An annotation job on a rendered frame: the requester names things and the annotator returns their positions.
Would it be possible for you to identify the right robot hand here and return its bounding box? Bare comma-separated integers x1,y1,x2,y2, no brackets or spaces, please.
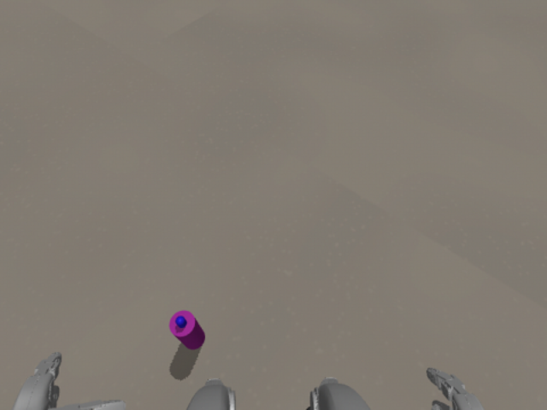
426,368,485,410

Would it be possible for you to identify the bottle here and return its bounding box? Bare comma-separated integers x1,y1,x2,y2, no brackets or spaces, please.
169,310,205,349

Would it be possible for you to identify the left robot hand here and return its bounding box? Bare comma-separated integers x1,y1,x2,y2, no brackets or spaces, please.
12,352,126,410

